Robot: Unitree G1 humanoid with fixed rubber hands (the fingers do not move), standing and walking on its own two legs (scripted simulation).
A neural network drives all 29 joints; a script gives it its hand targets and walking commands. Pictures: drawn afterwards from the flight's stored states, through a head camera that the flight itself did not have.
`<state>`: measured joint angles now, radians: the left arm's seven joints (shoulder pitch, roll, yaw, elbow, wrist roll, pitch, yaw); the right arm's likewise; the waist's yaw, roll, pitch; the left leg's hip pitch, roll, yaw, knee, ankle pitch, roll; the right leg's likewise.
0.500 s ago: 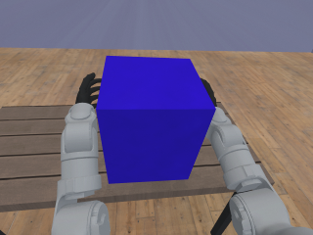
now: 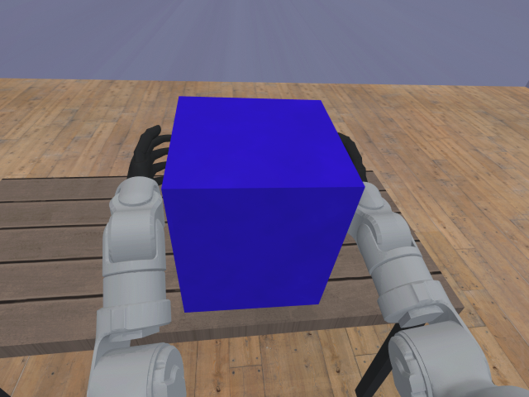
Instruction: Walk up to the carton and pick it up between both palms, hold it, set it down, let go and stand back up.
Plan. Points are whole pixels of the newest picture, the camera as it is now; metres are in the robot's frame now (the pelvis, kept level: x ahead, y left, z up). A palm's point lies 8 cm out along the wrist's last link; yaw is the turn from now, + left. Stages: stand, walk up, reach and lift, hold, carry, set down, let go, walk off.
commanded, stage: hold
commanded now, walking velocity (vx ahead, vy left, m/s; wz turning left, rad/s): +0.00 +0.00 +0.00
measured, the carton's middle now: (252, 206) +0.35 +0.00 +0.16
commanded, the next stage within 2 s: none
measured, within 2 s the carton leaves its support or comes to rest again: neither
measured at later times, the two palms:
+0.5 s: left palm (142, 177) +0.36 +0.15 +0.21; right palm (350, 182) +0.36 -0.15 +0.20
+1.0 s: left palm (144, 178) +0.36 +0.15 +0.21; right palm (350, 182) +0.36 -0.15 +0.19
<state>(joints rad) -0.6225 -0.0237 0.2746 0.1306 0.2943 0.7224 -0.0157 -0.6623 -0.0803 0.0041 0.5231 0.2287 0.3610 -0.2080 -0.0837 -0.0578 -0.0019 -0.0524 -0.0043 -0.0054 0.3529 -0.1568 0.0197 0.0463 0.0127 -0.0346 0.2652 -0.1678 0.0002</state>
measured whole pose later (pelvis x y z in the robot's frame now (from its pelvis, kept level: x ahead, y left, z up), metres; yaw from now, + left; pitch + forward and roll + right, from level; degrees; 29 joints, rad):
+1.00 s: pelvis +0.00 +0.00 +0.00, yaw +0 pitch -8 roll -1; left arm -0.64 -0.02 0.28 0.14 0.30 0.73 -0.02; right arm -0.68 -0.08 0.00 0.54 0.23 0.36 -0.20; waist -0.08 -0.06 0.00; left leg -0.05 -0.01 -0.01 0.35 -0.15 0.02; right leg 0.04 0.01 -0.03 0.26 -0.17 0.00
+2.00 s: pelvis +0.00 +0.00 +0.00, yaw +0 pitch -8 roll -1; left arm -0.65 -0.02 0.28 0.16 0.30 0.72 -0.02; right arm -0.69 -0.08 -0.01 0.56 0.22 0.35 -0.20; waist -0.08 -0.06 -0.01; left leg -0.06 -0.01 -0.01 0.34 -0.15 0.02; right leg 0.03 0.01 -0.03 0.27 -0.17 0.00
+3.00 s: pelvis +0.00 +0.00 +0.00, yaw +0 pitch -7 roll -1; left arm -0.67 -0.01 0.28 0.18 0.30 0.71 -0.01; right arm -0.70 -0.07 -0.03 0.57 0.20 0.34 -0.19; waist -0.08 -0.06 -0.02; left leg -0.07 -0.01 -0.01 0.34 -0.14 0.02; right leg 0.02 0.01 -0.03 0.27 -0.16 0.00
